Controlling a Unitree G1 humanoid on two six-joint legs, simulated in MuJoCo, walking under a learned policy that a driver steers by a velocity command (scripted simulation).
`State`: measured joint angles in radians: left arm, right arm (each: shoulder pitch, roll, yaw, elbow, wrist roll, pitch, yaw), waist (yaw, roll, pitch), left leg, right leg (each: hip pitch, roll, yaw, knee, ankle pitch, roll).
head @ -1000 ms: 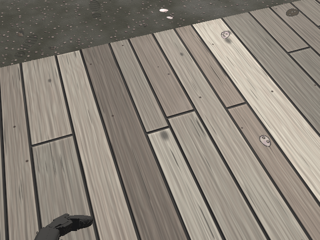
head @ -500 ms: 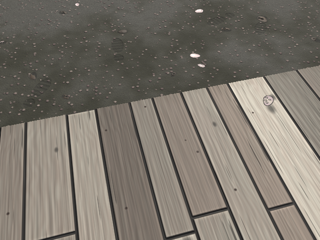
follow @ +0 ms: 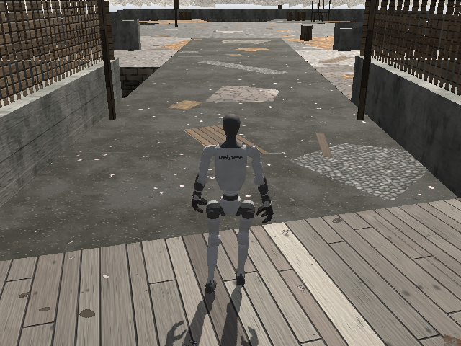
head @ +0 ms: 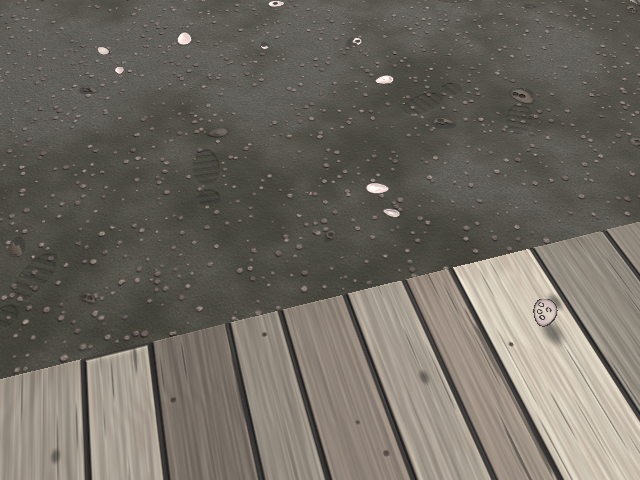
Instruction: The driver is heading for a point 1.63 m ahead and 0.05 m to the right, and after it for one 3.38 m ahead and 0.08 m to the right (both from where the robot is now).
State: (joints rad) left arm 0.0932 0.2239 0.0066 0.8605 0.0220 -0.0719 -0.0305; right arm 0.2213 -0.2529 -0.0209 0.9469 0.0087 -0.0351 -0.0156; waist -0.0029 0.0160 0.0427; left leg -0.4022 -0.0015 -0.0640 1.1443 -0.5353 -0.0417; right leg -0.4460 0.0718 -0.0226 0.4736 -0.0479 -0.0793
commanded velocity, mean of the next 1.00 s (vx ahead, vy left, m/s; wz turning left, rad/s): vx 0.03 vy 0.00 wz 0.00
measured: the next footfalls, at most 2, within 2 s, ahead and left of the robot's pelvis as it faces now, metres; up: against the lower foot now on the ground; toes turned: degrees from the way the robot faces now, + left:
left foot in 0.20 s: +0.11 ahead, +0.16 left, +0.00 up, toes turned -1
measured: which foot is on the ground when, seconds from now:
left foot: up 0.00-0.18, down 0.20-1.00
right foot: down 0.00-1.00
